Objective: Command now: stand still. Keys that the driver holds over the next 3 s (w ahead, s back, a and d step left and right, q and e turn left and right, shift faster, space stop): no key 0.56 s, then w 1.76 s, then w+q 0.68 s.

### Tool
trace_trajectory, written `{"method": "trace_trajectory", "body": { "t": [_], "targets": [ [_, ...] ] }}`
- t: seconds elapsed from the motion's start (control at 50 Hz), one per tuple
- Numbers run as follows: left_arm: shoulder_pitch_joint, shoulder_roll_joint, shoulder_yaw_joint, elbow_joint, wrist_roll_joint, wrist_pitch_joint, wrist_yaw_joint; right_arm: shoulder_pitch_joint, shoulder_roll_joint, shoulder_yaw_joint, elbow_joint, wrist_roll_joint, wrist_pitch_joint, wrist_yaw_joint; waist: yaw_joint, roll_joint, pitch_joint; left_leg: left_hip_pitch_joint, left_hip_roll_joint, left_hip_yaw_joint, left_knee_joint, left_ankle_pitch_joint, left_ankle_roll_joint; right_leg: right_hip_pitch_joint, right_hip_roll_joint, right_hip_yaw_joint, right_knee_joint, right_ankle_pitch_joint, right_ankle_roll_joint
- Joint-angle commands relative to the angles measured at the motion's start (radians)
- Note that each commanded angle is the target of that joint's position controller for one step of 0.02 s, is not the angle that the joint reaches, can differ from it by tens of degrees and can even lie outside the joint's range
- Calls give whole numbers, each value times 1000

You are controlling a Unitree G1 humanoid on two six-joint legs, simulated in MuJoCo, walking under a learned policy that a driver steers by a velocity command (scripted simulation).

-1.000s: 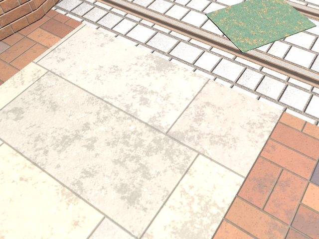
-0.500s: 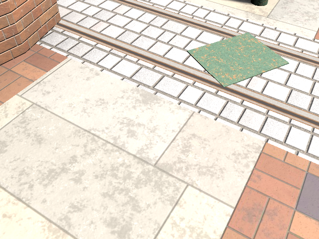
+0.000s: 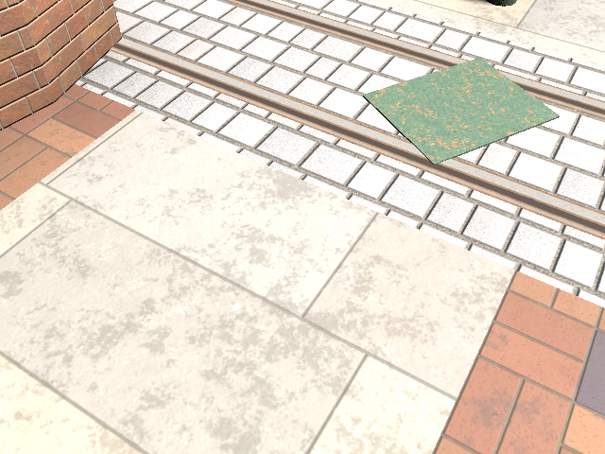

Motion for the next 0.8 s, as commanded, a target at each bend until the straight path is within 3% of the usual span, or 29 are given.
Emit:
{"method": "trace_trajectory", "body": {
  "t": [0.02, 0.56, 0.6, 0.62, 0.66, 0.68, 0.72, 0.76, 0.8],
  "targets": [
    [46, 84, 9, -3, 0, -4, 4, 60, -80, -9, -4, 0, -6, -4, 1, 9, 29, -84, 130, -107, -75, 135, 19, 38, -121, 108, -35, 109, -24],
    [91, 42, -6, 38, -3, -1, 11, 127, -41, 4, 38, -1, -12, -10, -2, 10, 47, -70, 132, -110, -79, 199, 23, 18, -122, 88, -9, 102, -9],
    [87, 37, -7, 35, 2, 2, 11, 145, -50, -1, 41, -4, -11, -8, -14, 24, 41, -68, 124, -129, -120, -27, 34, 1, -94, 67, 12, -24, -13],
    [72, 43, -4, 22, 5, 3, 8, 161, -82, -14, 43, -4, -6, -7, -25, 58, 59, -68, 132, -167, -146, -200, 57, -51, -59, 32, 74, -126, -18],
    [13, 50, 3, -20, 25, 1, -5, 212, -121, -36, 46, -1, 4, -4, -60, 133, 142, -57, 235, -318, -233, -492, 141, -242, -8, -56, 240, -286, -26],
    [-22, 44, 3, -46, 35, -6, -13, 236, -121, -41, 50, -3, 3, -3, -76, 136, 193, -61, 297, -382, -268, -530, 183, -317, -36, -81, 319, -296, -28],
    [-77, 51, 10, -90, 36, -25, -25, 273, -114, -48, 57, -17, -13, 0, -81, 86, 238, -2, 354, -429, -292, -424, 228, -470, -94, -76, 458, -304, -26],
    [-85, 54, 19, -111, 32, -47, -37, 276, -116, -53, 52, -17, -34, 4, -65, 49, 211, 81, 336, -376, -274, -261, 224, -532, -117, -74, 491, -265, -20],
    [-117, 62, 27, -141, 23, -61, -48, 269, -114, -54, 44, -15, -52, 6, -59, 55, 178, 99, 301, -301, -253, -113, 207, -502, -112, -93, 445, -222, -14]
  ]
}}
